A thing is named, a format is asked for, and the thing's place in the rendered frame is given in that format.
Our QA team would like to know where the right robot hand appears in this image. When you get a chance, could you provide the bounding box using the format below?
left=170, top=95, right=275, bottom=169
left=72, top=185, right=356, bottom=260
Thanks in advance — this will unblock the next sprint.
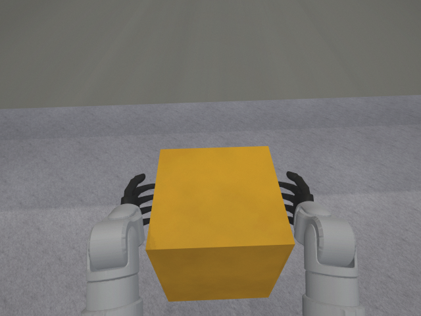
left=278, top=171, right=314, bottom=225

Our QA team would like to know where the left robot forearm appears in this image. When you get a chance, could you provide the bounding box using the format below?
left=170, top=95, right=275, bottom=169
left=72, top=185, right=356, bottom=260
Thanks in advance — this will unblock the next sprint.
left=81, top=203, right=145, bottom=316

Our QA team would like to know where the carton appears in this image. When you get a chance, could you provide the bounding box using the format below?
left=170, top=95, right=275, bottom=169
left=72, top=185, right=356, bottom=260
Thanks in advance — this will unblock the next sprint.
left=145, top=146, right=295, bottom=302

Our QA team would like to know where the right robot forearm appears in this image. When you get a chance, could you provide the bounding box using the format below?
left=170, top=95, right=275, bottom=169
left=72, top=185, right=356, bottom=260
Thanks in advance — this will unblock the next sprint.
left=293, top=201, right=366, bottom=316

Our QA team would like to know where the left robot hand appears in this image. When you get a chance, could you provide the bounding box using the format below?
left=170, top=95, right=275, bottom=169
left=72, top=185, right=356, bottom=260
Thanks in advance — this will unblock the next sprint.
left=121, top=174, right=155, bottom=225

